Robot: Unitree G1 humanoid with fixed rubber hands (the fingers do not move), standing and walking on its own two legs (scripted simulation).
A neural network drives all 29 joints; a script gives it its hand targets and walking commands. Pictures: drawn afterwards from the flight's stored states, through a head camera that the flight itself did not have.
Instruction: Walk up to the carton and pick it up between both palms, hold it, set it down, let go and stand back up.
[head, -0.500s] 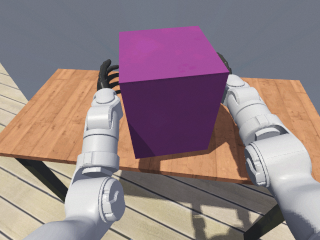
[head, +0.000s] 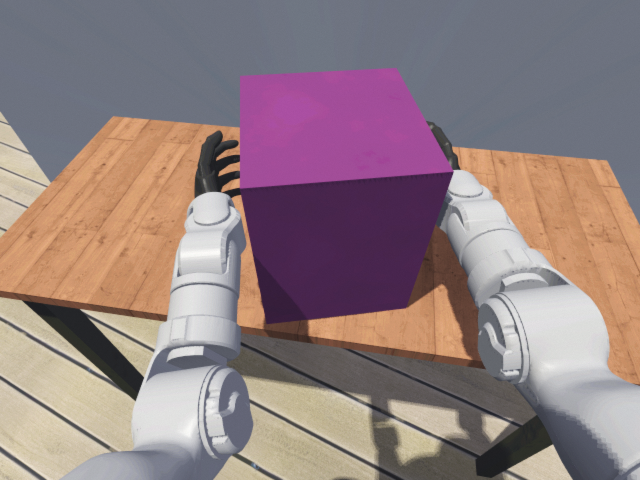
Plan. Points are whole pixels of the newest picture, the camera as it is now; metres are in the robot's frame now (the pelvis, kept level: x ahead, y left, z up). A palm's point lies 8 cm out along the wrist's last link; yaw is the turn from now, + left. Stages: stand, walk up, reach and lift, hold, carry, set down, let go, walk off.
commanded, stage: set down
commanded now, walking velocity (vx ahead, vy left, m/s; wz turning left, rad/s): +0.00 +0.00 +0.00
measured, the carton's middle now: (329, 200) +0.43 +0.07 +0.11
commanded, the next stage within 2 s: none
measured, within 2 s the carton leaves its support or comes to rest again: neither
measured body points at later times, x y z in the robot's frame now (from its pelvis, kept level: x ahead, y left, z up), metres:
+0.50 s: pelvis +0.00 +0.00 +0.00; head +0.01 +0.00 +0.45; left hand +0.39 +0.21 +0.15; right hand +0.48 -0.07 +0.14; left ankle +0.03 +0.17 -0.75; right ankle -0.01 -0.07 -0.75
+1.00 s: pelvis +0.00 +0.00 +0.00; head +0.02 +0.01 +0.45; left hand +0.39 +0.21 +0.14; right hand +0.47 -0.07 +0.14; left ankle +0.03 +0.17 -0.75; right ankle -0.01 -0.07 -0.75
